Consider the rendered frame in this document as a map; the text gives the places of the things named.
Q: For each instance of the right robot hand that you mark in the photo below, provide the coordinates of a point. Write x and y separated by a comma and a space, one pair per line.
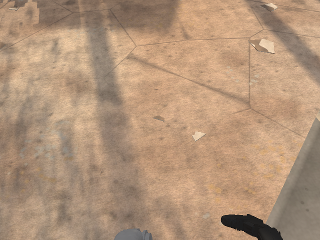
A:
252, 226

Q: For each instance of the robot left thigh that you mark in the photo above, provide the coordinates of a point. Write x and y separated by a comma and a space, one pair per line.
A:
133, 234

